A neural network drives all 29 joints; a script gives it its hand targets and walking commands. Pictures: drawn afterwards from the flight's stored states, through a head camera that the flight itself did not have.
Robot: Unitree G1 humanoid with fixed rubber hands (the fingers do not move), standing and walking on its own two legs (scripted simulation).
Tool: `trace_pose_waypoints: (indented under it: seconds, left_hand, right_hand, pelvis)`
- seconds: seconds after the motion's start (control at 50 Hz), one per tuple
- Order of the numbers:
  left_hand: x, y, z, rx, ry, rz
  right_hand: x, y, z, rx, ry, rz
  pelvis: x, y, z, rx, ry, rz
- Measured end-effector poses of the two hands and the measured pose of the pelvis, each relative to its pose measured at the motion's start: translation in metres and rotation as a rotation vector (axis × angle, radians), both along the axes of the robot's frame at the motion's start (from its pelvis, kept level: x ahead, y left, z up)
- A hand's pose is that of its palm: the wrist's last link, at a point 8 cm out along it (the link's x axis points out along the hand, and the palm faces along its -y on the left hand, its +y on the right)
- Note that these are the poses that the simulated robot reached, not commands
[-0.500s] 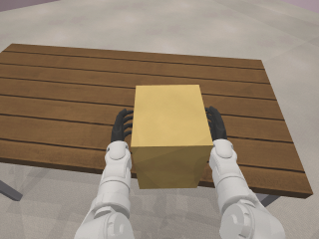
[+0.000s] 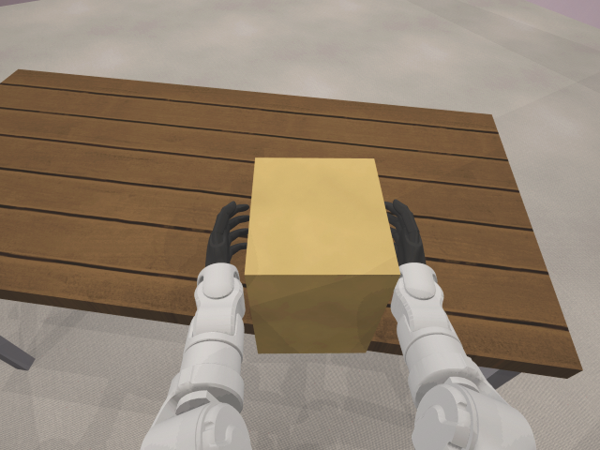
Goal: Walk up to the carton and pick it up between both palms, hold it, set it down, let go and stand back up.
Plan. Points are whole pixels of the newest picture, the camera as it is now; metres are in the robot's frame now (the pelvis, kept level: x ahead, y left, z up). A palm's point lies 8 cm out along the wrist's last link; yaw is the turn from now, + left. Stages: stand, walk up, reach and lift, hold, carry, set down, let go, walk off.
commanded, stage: reach and lift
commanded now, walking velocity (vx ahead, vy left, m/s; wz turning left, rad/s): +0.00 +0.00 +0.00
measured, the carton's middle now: (313, 260) +0.40 +0.01 +0.01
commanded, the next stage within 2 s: none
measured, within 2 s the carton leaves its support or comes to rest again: leaves its support in 0.74 s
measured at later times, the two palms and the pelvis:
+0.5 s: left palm (221, 257) +0.38 +0.14 +0.05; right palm (407, 256) +0.39 -0.12 +0.05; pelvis +0.00 +0.00 +0.00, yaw +0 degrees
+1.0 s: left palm (214, 252) +0.37 +0.15 +0.07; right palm (410, 246) +0.38 -0.11 +0.08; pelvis -0.01 +0.00 +0.00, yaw +0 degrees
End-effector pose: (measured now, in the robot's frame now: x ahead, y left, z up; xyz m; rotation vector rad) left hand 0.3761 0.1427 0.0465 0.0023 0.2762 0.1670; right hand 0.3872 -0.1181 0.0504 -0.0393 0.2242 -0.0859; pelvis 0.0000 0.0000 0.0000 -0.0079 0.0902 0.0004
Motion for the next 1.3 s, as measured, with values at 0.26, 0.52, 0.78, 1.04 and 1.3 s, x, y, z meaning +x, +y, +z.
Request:
trace_pose_waypoints:
  seconds: [0.26,0.52,0.78,1.04,1.3]
  left_hand:
    - [0.002,0.000,0.000,0.001,0.000,0.001]
    - [0.002,0.000,0.000,0.005,-0.001,-0.005]
    - [-0.004,0.002,0.003,-0.002,-0.035,0.004]
    - [-0.008,0.005,0.032,0.019,-0.052,-0.001]
    - [-0.013,0.004,0.053,0.027,-0.001,-0.024]
  right_hand:
    - [0.002,0.000,0.000,-0.002,-0.003,0.002]
    - [0.001,0.000,0.000,-0.018,-0.009,0.000]
    - [-0.001,0.003,0.014,-0.063,-0.053,0.020]
    - [-0.008,0.005,0.035,-0.042,-0.072,0.014]
    - [-0.019,0.005,0.047,0.005,-0.021,-0.016]
  pelvis:
    - [0.002,-0.003,0.000,0.002,-0.002,0.005]
    - [0.000,-0.002,0.000,-0.001,0.005,0.005]
    - [-0.001,0.000,0.000,-0.005,0.019,0.008]
    - [-0.012,0.000,0.001,-0.008,-0.020,0.009]
    - [-0.022,-0.003,0.001,-0.001,-0.107,0.012]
